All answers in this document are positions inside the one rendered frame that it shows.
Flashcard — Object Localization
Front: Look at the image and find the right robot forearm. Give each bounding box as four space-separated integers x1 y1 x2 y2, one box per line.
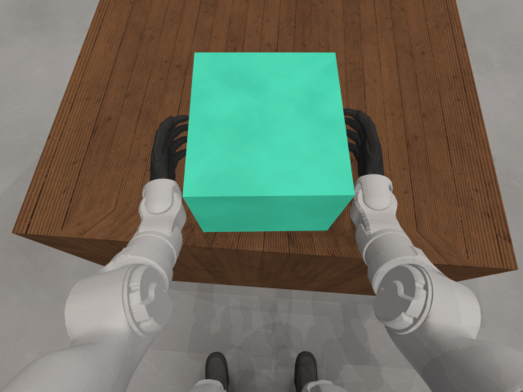
350 174 448 295

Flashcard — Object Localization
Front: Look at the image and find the left robot forearm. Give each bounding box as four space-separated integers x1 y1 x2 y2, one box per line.
65 179 186 339

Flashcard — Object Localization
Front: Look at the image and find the robot right upper arm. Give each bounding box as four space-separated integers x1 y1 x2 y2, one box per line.
373 264 523 392

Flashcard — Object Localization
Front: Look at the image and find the robot right hand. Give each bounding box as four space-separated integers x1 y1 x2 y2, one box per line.
343 109 384 177

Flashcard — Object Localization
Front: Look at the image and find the robot left upper arm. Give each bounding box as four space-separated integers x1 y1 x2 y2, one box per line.
0 264 172 392

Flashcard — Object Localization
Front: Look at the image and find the left robot shin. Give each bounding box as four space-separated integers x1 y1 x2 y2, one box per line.
194 379 224 390

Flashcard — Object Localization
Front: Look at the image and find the pedestal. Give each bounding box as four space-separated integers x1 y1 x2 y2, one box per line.
12 0 518 296

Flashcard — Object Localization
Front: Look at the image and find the carton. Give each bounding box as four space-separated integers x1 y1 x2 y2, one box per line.
182 52 355 232

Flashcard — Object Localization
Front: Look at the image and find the robot left hand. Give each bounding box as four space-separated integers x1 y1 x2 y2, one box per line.
150 115 189 181

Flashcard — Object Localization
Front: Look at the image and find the right robot foot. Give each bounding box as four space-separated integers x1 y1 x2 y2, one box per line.
294 351 317 392

